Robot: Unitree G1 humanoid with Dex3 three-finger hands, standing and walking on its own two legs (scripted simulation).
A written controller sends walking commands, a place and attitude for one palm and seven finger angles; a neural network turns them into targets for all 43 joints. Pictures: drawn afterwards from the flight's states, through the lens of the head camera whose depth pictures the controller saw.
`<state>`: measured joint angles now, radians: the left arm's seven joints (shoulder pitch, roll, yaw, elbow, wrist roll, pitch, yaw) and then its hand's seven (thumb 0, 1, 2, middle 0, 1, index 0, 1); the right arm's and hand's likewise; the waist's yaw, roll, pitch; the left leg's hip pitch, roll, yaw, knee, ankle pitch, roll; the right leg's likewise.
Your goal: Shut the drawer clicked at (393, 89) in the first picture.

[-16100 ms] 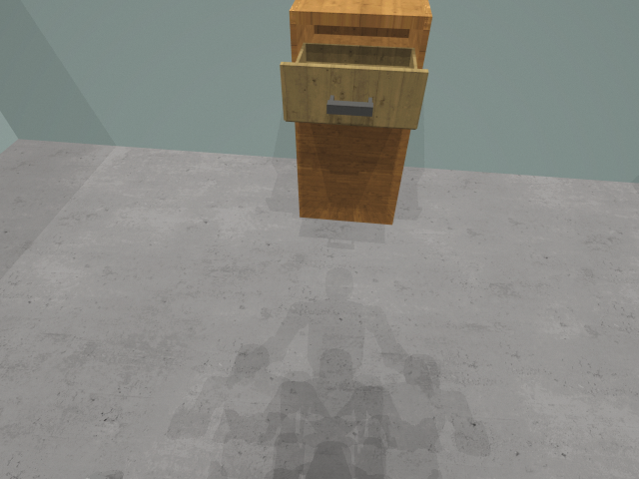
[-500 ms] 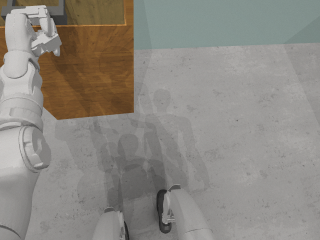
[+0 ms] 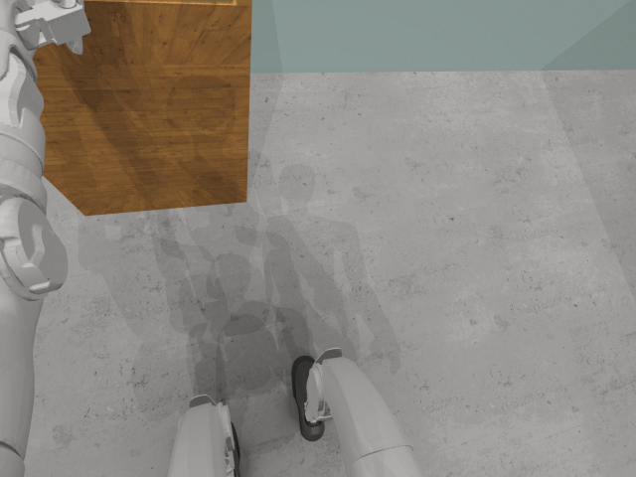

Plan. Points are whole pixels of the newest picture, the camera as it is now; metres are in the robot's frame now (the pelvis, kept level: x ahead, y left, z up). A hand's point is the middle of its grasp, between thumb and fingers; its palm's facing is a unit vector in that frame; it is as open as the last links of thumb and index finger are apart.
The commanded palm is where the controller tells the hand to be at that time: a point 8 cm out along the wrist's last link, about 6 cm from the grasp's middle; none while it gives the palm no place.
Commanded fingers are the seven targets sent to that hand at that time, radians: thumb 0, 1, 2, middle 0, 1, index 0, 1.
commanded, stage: pull the fist back off the drawer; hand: left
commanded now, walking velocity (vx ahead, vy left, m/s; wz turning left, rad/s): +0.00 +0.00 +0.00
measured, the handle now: out of the picture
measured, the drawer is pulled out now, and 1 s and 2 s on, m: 0.00 0.00 0.00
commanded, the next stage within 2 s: draw the hand back to the body in 0.58 s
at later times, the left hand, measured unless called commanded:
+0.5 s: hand (83, 13) +0.61 +0.13 +0.09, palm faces -0.03 -1.00 -0.04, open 3.2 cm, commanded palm +0.58 +0.16 +0.09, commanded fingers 0.00 0.90 0.90 -1.40 -1.60 -1.40 -1.60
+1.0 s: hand (12, 59) +0.52 +0.16 +0.13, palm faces -0.01 -1.00 -0.05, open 3.3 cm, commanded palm +0.47 +0.21 +0.15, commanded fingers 0.00 0.90 0.90 -1.40 -1.60 -1.40 -1.60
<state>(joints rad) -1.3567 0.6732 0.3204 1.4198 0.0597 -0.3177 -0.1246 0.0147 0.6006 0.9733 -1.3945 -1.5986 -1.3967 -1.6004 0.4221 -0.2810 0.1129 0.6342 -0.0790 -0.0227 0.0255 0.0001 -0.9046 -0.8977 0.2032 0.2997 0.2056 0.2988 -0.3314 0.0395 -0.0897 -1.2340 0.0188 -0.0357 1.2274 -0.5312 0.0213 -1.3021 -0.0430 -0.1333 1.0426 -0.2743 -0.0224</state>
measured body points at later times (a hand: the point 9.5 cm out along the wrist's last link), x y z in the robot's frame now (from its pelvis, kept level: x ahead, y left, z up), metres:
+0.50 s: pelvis +0.01 +0.00 +0.01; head +0.20 +0.02 +0.42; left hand +0.60 +0.18 +0.09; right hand -0.03 -0.24 -0.09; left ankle +0.01 +0.10 -0.63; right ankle +0.11 -0.12 -0.63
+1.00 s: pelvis +0.08 +0.00 +0.07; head +0.19 +0.00 +0.51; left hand +0.51 +0.22 +0.13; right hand +0.13 -0.26 -0.05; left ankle +0.01 +0.10 -0.63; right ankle +0.11 -0.12 -0.63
